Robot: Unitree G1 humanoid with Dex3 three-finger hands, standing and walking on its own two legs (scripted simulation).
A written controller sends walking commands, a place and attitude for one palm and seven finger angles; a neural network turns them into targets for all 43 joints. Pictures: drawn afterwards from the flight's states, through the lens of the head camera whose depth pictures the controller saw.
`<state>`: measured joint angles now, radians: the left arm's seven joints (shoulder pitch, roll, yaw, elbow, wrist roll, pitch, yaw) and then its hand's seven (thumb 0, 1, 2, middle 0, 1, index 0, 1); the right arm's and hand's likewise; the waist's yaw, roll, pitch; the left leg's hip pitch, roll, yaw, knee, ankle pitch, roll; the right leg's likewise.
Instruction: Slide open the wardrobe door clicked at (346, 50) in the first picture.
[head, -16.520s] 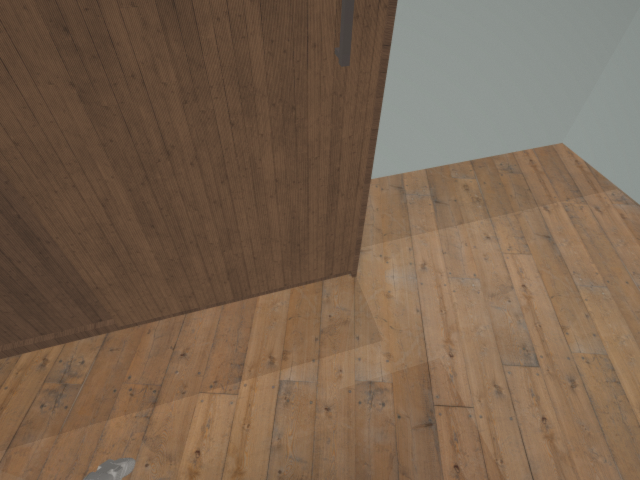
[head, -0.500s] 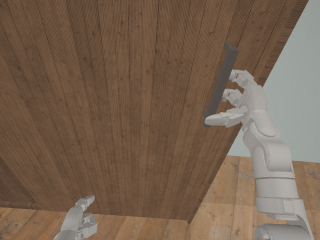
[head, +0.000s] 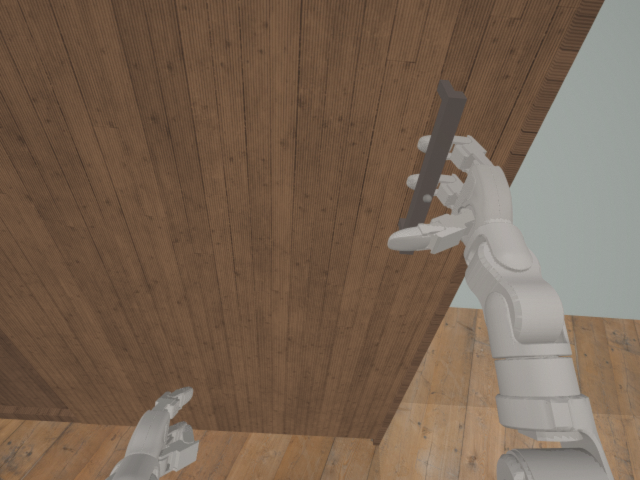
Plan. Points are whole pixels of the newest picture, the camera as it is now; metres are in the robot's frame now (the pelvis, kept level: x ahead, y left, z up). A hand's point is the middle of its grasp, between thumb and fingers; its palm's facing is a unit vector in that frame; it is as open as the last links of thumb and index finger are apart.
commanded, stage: slide the fingers in behind the handle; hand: right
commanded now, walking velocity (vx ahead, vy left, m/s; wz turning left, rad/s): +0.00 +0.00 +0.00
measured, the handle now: (423, 175) +0.42 -0.09 +0.22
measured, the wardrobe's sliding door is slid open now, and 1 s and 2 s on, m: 0.00 0.00 0.00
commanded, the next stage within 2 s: grip the handle and tug to test in 0.74 s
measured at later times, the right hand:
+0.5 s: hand (415, 199) +0.36 -0.07 +0.23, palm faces -0.03 +1.00 -0.01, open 14.0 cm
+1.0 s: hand (422, 200) +0.36 -0.08 +0.23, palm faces -0.02 +1.00 -0.01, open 13.4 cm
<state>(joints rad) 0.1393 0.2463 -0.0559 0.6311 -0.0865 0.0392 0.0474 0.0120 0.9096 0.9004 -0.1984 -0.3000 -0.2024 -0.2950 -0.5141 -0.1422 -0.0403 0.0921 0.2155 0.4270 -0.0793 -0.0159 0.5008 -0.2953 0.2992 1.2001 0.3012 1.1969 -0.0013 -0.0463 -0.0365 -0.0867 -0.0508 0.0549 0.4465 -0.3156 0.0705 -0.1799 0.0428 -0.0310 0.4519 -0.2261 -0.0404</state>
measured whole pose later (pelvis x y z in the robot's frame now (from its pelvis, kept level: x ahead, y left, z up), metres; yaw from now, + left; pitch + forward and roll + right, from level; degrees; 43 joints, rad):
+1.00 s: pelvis +0.00 +0.01 +0.00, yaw +1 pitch -3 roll -1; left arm 0.15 0.25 -0.05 0.63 -0.09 0.07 0.03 0.01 0.91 0.90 -0.20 -0.30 -0.20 -0.29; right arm -0.48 -0.15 -0.06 0.08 0.21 0.42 -0.09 -0.02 0.41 -0.33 0.31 1.21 0.31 1.21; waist 0.01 -0.05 -0.05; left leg -0.07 -0.07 0.05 0.42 -0.29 0.08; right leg -0.16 0.02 -0.03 0.43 -0.21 -0.02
